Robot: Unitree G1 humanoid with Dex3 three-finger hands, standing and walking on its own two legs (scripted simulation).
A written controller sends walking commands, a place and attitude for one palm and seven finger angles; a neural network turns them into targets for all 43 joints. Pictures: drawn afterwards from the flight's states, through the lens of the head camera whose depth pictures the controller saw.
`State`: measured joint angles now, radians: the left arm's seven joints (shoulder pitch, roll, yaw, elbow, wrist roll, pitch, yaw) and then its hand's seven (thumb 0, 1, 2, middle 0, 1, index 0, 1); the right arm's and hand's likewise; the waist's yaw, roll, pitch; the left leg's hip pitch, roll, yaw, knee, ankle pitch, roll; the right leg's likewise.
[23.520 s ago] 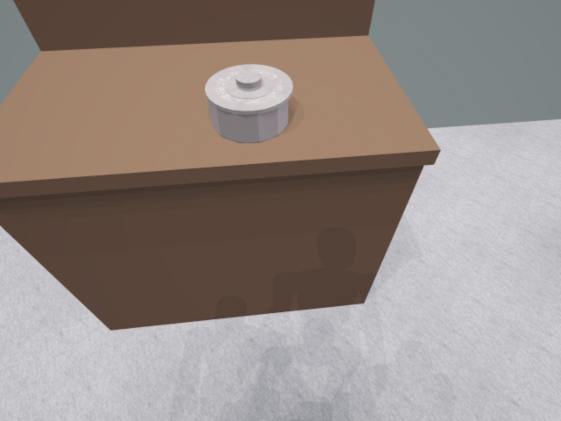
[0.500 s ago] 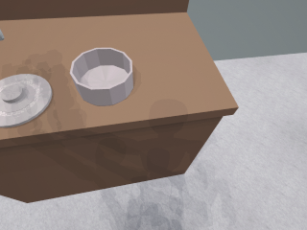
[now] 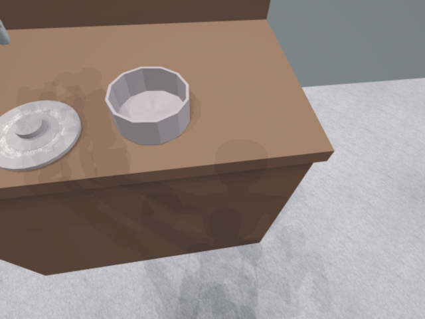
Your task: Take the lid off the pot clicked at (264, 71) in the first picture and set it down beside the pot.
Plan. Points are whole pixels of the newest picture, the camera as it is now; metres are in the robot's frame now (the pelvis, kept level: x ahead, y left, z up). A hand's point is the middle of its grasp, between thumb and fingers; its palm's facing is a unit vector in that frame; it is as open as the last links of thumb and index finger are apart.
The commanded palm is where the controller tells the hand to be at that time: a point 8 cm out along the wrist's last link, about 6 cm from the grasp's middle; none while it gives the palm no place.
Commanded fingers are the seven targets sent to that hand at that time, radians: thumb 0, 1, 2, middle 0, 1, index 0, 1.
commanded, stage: draw the hand back to the body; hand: left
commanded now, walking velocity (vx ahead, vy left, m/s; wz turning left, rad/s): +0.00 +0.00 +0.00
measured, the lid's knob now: (29, 126) +0.49 +0.34 +0.06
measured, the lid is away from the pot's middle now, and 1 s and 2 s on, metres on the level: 0.24 0.24 0.24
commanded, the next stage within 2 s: none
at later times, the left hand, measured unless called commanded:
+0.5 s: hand out of the picture +0.44 +0.30 +0.23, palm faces -0.02 -0.47 -0.88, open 11.1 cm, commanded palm +0.39 +0.32 +0.28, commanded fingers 0.00 -0.05 0.73 -0.38 -0.80 -0.38 -0.80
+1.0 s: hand out of the picture +0.38 +0.25 +0.27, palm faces +0.51 -0.83 -0.22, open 9.7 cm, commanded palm +0.32 +0.28 +0.27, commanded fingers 0.00 0.52 0.83 -0.27 -0.50 -0.27 -0.50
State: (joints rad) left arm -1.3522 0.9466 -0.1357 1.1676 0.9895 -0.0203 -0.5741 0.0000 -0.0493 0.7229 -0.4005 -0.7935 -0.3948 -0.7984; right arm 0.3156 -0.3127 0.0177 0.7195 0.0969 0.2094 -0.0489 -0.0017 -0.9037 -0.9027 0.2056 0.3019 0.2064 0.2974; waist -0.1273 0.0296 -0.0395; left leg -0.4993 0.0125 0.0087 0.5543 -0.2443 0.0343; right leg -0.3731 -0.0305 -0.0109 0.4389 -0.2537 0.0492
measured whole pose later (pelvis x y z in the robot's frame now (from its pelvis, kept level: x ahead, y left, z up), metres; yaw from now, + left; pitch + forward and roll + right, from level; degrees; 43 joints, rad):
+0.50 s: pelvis -0.01 +0.00 +0.00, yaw +0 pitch +5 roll -1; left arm -0.98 0.83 0.09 0.83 0.53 -0.01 -0.40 0.00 -0.05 0.72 -0.40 -0.79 -0.40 -0.80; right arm 0.28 -0.30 0.01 0.60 0.10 0.21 -0.04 0.00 -0.91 -0.90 0.20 0.30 0.20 0.30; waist -0.05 0.04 0.01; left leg -0.38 0.00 0.01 0.52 -0.24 0.03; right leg -0.28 -0.04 -0.01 0.45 -0.27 0.02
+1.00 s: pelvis +0.02 -0.05 +0.01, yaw -1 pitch +0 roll +0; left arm -0.43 0.52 0.41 0.29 -0.07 -0.05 0.08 0.00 0.28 0.79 -0.33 -0.61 -0.32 -0.62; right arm 0.21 -0.29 0.01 0.70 0.05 0.01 -0.07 0.00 -0.90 -0.90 0.20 0.30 0.20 0.30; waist 0.02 0.05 -0.01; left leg -0.17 0.06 0.02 0.40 -0.22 -0.03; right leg -0.09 0.02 0.00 0.36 -0.26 -0.01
